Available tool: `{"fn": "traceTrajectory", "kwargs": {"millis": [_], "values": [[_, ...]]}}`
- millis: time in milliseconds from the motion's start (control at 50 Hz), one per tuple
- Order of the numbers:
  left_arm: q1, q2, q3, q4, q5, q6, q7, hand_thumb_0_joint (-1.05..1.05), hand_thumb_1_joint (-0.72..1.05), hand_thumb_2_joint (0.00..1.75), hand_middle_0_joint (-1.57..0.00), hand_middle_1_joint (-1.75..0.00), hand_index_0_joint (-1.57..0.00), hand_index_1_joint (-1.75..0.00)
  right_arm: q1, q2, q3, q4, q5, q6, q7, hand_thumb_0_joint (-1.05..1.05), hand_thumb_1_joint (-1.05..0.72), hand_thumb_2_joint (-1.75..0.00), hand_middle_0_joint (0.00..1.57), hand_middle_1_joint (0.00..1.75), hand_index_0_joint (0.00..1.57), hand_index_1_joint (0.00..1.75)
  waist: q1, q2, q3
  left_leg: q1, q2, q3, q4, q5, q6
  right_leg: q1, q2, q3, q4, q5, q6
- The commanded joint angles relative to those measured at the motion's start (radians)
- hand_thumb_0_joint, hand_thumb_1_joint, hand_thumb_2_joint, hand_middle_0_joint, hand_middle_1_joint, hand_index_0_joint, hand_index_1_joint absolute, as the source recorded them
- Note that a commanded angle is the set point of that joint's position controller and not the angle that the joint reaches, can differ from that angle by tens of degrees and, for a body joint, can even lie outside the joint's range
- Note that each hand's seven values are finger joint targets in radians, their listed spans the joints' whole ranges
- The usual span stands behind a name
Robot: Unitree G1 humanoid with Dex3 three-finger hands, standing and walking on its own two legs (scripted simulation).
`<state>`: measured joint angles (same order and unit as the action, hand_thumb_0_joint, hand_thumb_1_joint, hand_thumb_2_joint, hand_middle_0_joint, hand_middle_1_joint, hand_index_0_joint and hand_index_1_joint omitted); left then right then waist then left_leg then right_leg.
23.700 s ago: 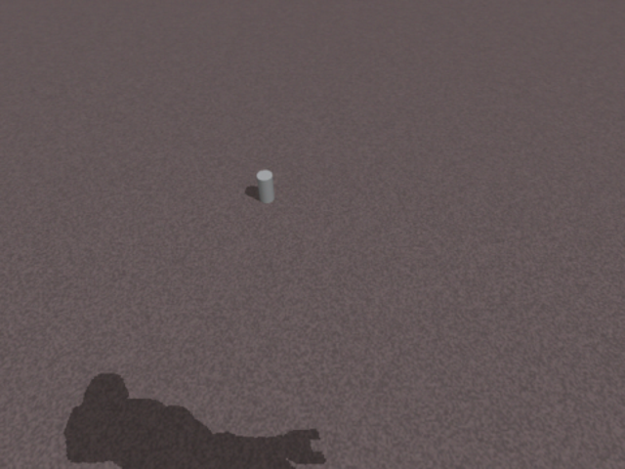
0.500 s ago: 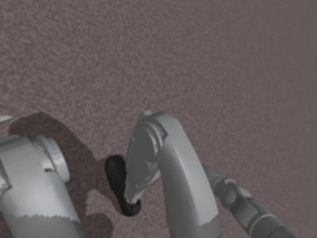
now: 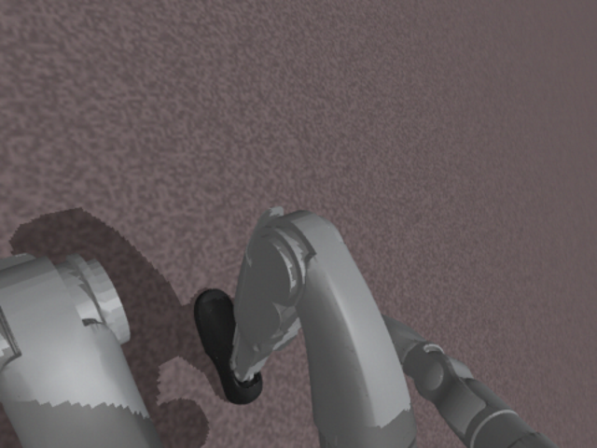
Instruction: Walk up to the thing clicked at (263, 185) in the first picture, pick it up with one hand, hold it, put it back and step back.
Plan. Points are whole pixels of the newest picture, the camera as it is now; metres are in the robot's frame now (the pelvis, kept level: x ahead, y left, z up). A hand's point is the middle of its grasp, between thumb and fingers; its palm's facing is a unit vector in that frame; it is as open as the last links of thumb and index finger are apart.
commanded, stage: settle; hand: left
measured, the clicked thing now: out of the picture +0.44 +0.26 -0.22
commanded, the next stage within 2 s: lift in 1.80 s
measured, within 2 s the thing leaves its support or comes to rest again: leaves its support in 0.14 s
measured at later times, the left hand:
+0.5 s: hand out of the picture +0.41 +0.30 -0.08, palm faces +0.14 -0.99 -0.04, open 9.8 cm
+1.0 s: hand out of the picture +0.42 +0.30 +0.00, palm faces +0.16 -0.99 -0.06, open 9.8 cm
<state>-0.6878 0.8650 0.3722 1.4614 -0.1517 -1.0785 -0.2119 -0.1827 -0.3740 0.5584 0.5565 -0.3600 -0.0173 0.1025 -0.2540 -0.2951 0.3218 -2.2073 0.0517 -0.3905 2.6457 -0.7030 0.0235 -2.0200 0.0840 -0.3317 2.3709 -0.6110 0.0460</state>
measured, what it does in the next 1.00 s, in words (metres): stands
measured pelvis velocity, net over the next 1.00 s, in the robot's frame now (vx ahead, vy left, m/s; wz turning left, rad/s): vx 0.03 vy -0.02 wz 0.15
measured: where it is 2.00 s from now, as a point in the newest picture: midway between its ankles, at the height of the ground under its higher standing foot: (169, 403)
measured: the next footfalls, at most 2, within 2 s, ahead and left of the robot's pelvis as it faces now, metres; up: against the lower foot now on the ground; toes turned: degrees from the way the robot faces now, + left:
none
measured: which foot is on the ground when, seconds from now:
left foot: down 0.00-1.00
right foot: down 0.00-1.00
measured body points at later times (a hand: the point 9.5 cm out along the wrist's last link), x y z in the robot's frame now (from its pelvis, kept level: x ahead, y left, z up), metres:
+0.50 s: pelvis +0.01 -0.01 +0.02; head +0.20 +0.17 +0.39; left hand +0.40 +0.35 -0.08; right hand +0.21 -0.23 -0.04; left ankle +0.09 +0.12 -0.26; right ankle +0.14 -0.11 -0.26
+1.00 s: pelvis +0.03 -0.02 +0.05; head +0.23 +0.10 +0.43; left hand +0.41 +0.35 +0.00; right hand +0.21 -0.25 -0.06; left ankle +0.09 +0.12 -0.26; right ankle +0.14 -0.11 -0.26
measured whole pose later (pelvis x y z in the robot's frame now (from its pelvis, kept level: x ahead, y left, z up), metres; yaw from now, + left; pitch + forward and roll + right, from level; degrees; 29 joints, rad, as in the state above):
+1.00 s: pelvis +0.03 -0.02 +0.05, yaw +8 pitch +30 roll -9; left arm -0.57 0.54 0.33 0.80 -0.20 -0.57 -0.31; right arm 0.05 -0.31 0.14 0.65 -0.09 0.02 0.07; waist -0.13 -0.02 -0.02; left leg -2.25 0.05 -0.15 2.42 -0.70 0.02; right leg -2.15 0.01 -0.16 2.32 -0.70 -0.01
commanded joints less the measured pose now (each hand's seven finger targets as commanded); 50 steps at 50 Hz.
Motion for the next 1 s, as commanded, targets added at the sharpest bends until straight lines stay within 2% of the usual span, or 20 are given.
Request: {"fn": "traceTrajectory", "kwargs": {"millis": [0, 200, 300, 320, 340, 460, 500, 560, 580, 600, 620, 640, 660, 700, 760, 780, 820, 840, 900, 980], "values": [[-0.269, 0.142, 0.014, -0.248, -0.002, -0.075, -0.010, 0.00, 0.20, 0.97, -0.97, -1.00, -0.94, -1.03, 0.035, -0.368, -0.137, -0.003, 0.007, 0.011, -0.015, 0.00, -0.88, -0.90, 0.20, 0.30, 0.20, 0.30, -0.126, 0.651, -0.585, 0.468, 0.052, 0.061, -0.354, 0.119, -0.054, 0.215, 0.035, -0.037, -0.153, 0.174, -0.060], [-0.238, 0.145, 0.040, -0.588, -0.020, 0.033, 0.013, 0.00, 0.18, 1.07, -1.06, -1.13, -1.03, -1.16, 0.104, -0.346, -0.215, -0.013, 0.048, 0.024, -0.018, 0.00, -0.88, -0.90, 0.20, 0.30, 0.20, 0.30, -0.063, 0.752, -0.779, 0.542, 0.045, 0.108, -0.383, 0.205, -0.059, 0.245, 0.027, 0.007, -0.157, 0.227, -0.074], [-0.244, 0.067, -0.016, -0.671, -0.024, 0.112, 0.004, 0.00, 0.12, 1.09, -1.08, -1.17, -1.06, -1.20, 0.146, -0.320, -0.265, -0.012, 0.088, 0.027, -0.020, 0.00, -0.88, -0.90, 0.20, 0.30, 0.20, 0.30, -0.059, 0.728, -0.784, 0.495, 0.036, 0.133, -0.400, 0.182, -0.047, 0.224, 0.021, 0.027, -0.177, 0.218, -0.076], [-0.204, 0.053, -0.007, -0.663, -0.025, 0.133, -0.001, 0.00, 0.12, 1.08, -1.09, -1.17, -1.07, -1.20, 0.153, -0.315, -0.279, -0.014, 0.099, 0.029, -0.021, 0.00, -0.88, -0.90, 0.20, 0.30, 0.20, 0.30, -0.039, 0.714, -0.786, 0.490, 0.034, 0.136, -0.407, 0.179, -0.045, 0.212, 0.020, 0.030, -0.178, 0.211, -0.077], [-0.217, 0.029, -0.033, -0.674, -0.026, 0.148, -0.010, 0.00, 0.12, 1.08, -1.09, -1.18, -1.08, -1.20, 0.164, -0.313, -0.289, -0.014, 0.107, 0.029, -0.020, 0.00, -0.88, -0.90, 0.20, 0.30, 0.20, 0.30, -0.046, 0.714, -0.784, 0.482, 0.032, 0.136, -0.416, 0.170, -0.044, 0.192, 0.017, 0.031, -0.177, 0.200, -0.078], [-0.195, -0.068, -0.067, -0.726, -0.038, 0.241, -0.045, 0.00, 0.18, 1.12, -1.11, -1.23, -1.12, -1.24, 0.207, -0.283, -0.358, -0.011, 0.157, 0.028, -0.017, 0.00, -0.87, -0.90, 0.20, 0.30, 0.20, 0.30, -0.003, 0.652, -0.806, 0.439, 0.019, 0.153, -0.454, 0.081, -0.029, 0.127, 0.005, 0.046, -0.190, 0.125, -0.080], [-0.156, -0.074, -0.056, -0.741, -0.039, 0.273, -0.053, 0.00, 0.16, 1.12, -1.14, -1.25, -1.14, -1.26, 0.217, -0.269, -0.381, -0.016, 0.176, 0.029, -0.017, 0.00, -0.87, -0.90, 0.20, 0.30, 0.20, 0.30, 0.030, 0.631, -0.835, 0.425, 0.013, 0.166, -0.466, 0.056, -0.025, 0.115, 0.003, 0.057, -0.196, 0.095, -0.084], [-0.180, -0.084, -0.059, -0.778, -0.044, 0.305, -0.063, 0.00, 0.21, 1.14, -1.15, -1.27, -1.16, -1.27, 0.240, -0.254, -0.407, -0.006, 0.199, 0.032, -0.017, 0.00, -0.87, -0.90, 0.20, 0.30, 0.20, 0.30, 0.036, 0.596, -0.845, 0.380, 0.004, 0.183, -0.480, 0.002, -0.014, 0.121, 0.000, 0.074, -0.213, 0.046, -0.084], [-0.151, -0.071, -0.032, -0.763, -0.045, 0.320, -0.066, 0.00, 0.21, 1.13, -1.15, -1.26, -1.16, -1.27, 0.250, -0.255, -0.421, -0.004, 0.206, 0.034, -0.020, 0.00, -0.87, -0.90, 0.20, 0.30, 0.20, 0.30, 0.051, 0.584, -0.853, 0.387, 0.002, 0.195, -0.478, 0.004, -0.011, 0.116, 0.000, 0.085, -0.226, 0.044, -0.086], [-0.244, -0.079, -0.058, -0.877, -0.050, 0.317, -0.072, 0.00, 0.21, 1.13, -1.14, -1.26, -1.14, -1.26, 0.244, -0.239, -0.422, -0.011, 0.211, 0.030, -0.021, 0.00, -0.87, -0.89, 0.20, 0.30, 0.20, 0.30, 0.057, 0.613, -0.894, 0.404, 0.002, 0.204, -0.479, 0.032, -0.014, 0.129, -0.002, 0.093, -0.221, 0.068, -0.088], [-0.196, -0.062, -0.024, -0.826, -0.050, 0.333, -0.069, 0.00, 0.22, 1.15, -1.15, -1.27, -1.15, -1.28, 0.273, -0.243, -0.435, 0.005, 0.217, 0.033, -0.024, 0.00, -0.87, -0.90, 0.20, 0.30, 0.20, 0.30, 0.060, 0.612, -0.906, 0.417, 0.000, 0.210, -0.483, 0.049, -0.014, 0.131, -0.004, 0.100, -0.223, 0.074, -0.089], [-0.263, -0.064, -0.039, -0.936, -0.058, 0.330, -0.074, 0.00, 0.24, 1.15, -1.16, -1.28, -1.17, -1.29, 0.266, -0.235, -0.438, -0.008, 0.222, 0.031, -0.025, 0.00, -0.87, -0.89, 0.20, 0.30, 0.20, 0.30, 0.069, 0.641, -0.940, 0.435, 0.000, 0.211, -0.491, 0.072, -0.017, 0.134, -0.006, 0.104, -0.217, 0.091, -0.092], [-0.184, -0.063, -0.010, -0.878, -0.056, 0.349, -0.068, 0.00, 0.21, 1.17, -1.17, -1.30, -1.18, -1.31, 0.283, -0.230, -0.448, 0.004, 0.229, 0.032, -0.027, 0.00, -0.87, -0.90, 0.20, 0.30, 0.20, 0.30, 0.081, 0.632, -0.954, 0.457, -0.002, 0.219, -0.493, 0.090, -0.017, 0.134, -0.008, 0.112, -0.223, 0.096, -0.093], [-0.187, -0.065, 0.002, -0.902, -0.063, 0.361, -0.063, 0.00, 0.25, 1.19, -1.19, -1.32, -1.19, -1.33, 0.287, -0.214, -0.451, 0.002, 0.240, 0.033, -0.029, 0.00, -0.86, -0.89, 0.20, 0.30, 0.20, 0.30, 0.082, 0.625, -0.947, 0.447, -0.001, 0.220, -0.513, 0.061, -0.015, 0.123, -0.012, 0.124, -0.227, 0.066, -0.095], [-0.278, -0.056, 0.004, -1.005, -0.072, 0.369, -0.061, 0.00, 0.24, 1.21, -1.20, -1.34, -1.20, -1.35, 0.309, -0.205, -0.475, 0.013, 0.252, 0.027, -0.037, 0.00, -0.87, -0.90, 0.20, 0.30, 0.20, 0.30, 0.083, 0.625, -1.021, 0.450, -0.009, 0.242, -0.504, 0.080, -0.008, 0.163, -0.013, 0.146, -0.248, 0.085, -0.095], [-0.242, -0.056, 0.009, -0.990, -0.072, 0.377, -0.064, 0.00, 0.23, 1.20, -1.19, -1.33, -1.19, -1.34, 0.327, -0.195, -0.478, 0.027, 0.252, 0.026, -0.040, 0.00, -0.87, -0.90, 0.20, 0.30, 0.20, 0.30, 0.092, 0.616, -1.035, 0.450, -0.009, 0.256, -0.493, 0.115, -0.006, 0.191, -0.015, 0.161, -0.254, 0.113, -0.092], [-0.236, -0.089, 0.000, -0.986, -0.080, 0.388, -0.074, 0.00, 0.26, 1.20, -1.18, -1.32, -1.18, -1.33, 0.346, -0.192, -0.492, 0.038, 0.258, 0.022, -0.043, 0.00, -0.87, -0.90, 0.20, 0.30, 0.20, 0.30, 0.074, 0.576, -1.032, 0.422, -0.012, 0.263, -0.488, 0.140, 0.001, 0.218, -0.017, 0.169, -0.267, 0.136, -0.086], [-0.208, -0.086, 0.017, -0.941, -0.084, 0.398, -0.076, 0.00, 0.27, 1.20, -1.18, -1.32, -1.18, -1.33, 0.353, -0.176, -0.483, 0.046, 0.260, 0.021, -0.043, 0.00, -0.87, -0.90, 0.20, 0.30, 0.20, 0.30, 0.087, 0.549, -1.042, 0.414, -0.012, 0.268, -0.482, 0.149, 0.004, 0.238, -0.018, 0.179, -0.272, 0.141, -0.084], [-0.235, -0.098, 0.017, -0.971, -0.090, 0.412, -0.090, 0.00, 0.30, 1.20, -1.18, -1.32, -1.19, -1.33, 0.369, -0.189, -0.508, 0.044, 0.270, 0.018, -0.048, 0.00, -0.87, -0.90, 0.20, 0.30, 0.20, 0.30, 0.085, 0.541, -1.083, 0.434, -0.014, 0.270, -0.487, 0.195, 0.007, 0.248, -0.021, 0.177, -0.274, 0.172, -0.083], [-0.167, -0.113, 0.048, -0.837, -0.090, 0.439, -0.112, 0.00, 0.32, 1.22, -1.20, -1.33, -1.20, -1.34, 0.376, -0.170, -0.505, 0.051, 0.278, 0.016, -0.048, 0.00, -0.87, -0.90, 0.20, 0.30, 0.20, 0.30, 0.100, 0.468, -1.056, 0.396, -0.015, 0.282, -0.485, 0.201, 0.014, 0.273, -0.023, 0.187, -0.295, 0.170, -0.078]]}}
